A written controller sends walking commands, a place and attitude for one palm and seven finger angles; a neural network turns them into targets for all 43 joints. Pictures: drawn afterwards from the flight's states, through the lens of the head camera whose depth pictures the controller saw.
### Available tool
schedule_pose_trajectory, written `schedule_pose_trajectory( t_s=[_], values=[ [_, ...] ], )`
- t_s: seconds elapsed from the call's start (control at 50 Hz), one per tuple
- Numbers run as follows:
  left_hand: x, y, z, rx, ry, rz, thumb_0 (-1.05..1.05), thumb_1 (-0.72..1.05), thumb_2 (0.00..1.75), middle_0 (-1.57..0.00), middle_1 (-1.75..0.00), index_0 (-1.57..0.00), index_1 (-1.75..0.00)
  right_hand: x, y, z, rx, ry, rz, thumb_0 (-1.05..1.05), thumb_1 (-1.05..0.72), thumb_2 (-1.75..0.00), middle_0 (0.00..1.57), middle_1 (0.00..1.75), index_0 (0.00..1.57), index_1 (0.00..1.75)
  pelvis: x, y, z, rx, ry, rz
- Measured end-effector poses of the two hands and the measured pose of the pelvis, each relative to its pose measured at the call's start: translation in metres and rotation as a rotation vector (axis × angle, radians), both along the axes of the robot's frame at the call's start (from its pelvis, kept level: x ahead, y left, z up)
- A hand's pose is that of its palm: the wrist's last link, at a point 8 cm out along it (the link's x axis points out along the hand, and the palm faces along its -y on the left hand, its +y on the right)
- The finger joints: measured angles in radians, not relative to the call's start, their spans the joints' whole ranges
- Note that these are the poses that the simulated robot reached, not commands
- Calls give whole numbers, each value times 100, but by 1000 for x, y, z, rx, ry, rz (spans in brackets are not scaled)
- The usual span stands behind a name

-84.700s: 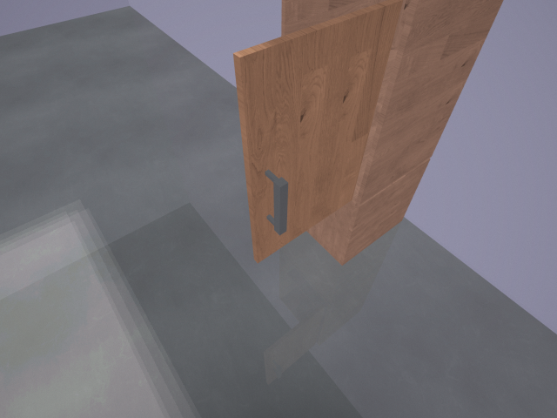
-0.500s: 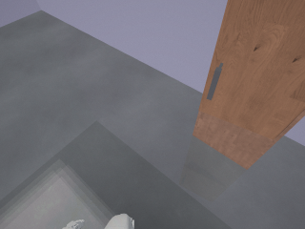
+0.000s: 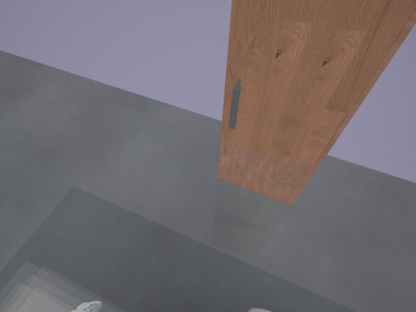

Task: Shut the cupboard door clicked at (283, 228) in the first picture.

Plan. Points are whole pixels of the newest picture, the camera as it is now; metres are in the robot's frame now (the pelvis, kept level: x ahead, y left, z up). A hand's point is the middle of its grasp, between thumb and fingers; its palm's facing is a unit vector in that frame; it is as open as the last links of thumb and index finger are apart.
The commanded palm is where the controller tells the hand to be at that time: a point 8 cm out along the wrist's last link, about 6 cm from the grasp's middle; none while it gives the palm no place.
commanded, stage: turn to face it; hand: left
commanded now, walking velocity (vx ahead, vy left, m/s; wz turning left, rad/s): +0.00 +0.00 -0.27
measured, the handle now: (235, 104) +0.71 -0.05 -0.09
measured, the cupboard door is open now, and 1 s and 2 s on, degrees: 10 10 10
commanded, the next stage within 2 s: take the last steps up to it in 0.12 s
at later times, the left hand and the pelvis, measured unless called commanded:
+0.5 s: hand out of the picture +0.12 +0.17 -0.18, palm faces -0.11 -0.98 -0.16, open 7.3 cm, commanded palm none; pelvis +0.05 -0.01 -0.01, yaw -8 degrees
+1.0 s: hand (199, 236) +0.30 +0.04 -0.17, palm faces -0.23 -0.95 -0.21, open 7.3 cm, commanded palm none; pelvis +0.19 -0.12 +0.00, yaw -12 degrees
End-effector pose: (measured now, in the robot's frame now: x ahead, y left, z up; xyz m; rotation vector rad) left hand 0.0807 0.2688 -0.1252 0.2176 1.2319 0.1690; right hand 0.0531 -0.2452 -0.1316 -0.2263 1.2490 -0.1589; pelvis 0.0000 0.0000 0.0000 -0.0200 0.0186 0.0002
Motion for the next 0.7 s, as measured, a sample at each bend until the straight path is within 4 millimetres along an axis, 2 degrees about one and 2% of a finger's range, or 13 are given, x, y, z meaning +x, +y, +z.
schedule_pose_trajectory(
  t_s=[0.06, 0.1, 0.2, 0.34, 0.44, 0.5, 0.6, 0.7],
  values=[
    [24, -17, 0, 27, -50, -59, 0, 91, 90, -20, -30, -20, -30, -18, -19, -19, 23, 29, -62, 1, -90, -90, 21, 30, 20, 30, 5, -13, -12, 26, -4, -27],
    [32, -29, 3, 37, -71, -82, 0, 91, 90, -20, -30, -20, -30, -27, -29, -27, 23, 60, -95, 1, -90, -90, 21, 30, 20, 30, 5, -17, -13, 18, -10, -39],
    [35, -50, 13, 30, -66, -100, 0, 91, 90, -20, -30, -20, -30, -29, -39, -20, 24, 73, -129, 1, -91, -90, 20, 30, 20, 30, 8, -22, -2, 33, -11, -60],
    [34, -60, 2, -31, -33, -105, 0, 91, 90, -20, -30, -20, -30, -15, -32, -3, 19, 34, -134, 1, -91, -90, 20, 30, 19, 30, 20, -22, 3, 28, -1, -80],
    [33, -50, -22, -85, 5, -82, 0, 91, 90, -20, -30, -20, -30, 2, -19, 1, -16, -11, -125, 1, -91, -90, 20, 30, 20, 30, 40, -11, -6, 1, 3, -102],
    [38, -45, -30, -96, 70, -109, 0, 91, 90, -20, -30, -20, -30, 1, -11, 7, -30, -23, -156, 1, -90, -90, 20, 30, 20, 30, 52, -9, -6, 6, 2, -135],
    [70, -48, -20, -101, 90, -148, 1, 91, 90, -20, -30, -20, -30, -20, -4, 18, -27, 65, -210, 1, -90, -90, 20, 30, 20, 30, 77, -15, 6, -6, 9, -157],
    [117, -66, -14, -86, 75, -194, 1, 91, 90, -19, -30, -20, -30, -39, -4, 16, 9, 183, -273, 1, -90, -90, 20, 30, 20, 30, 102, -31, 8, -5, 8, -192]
  ],
)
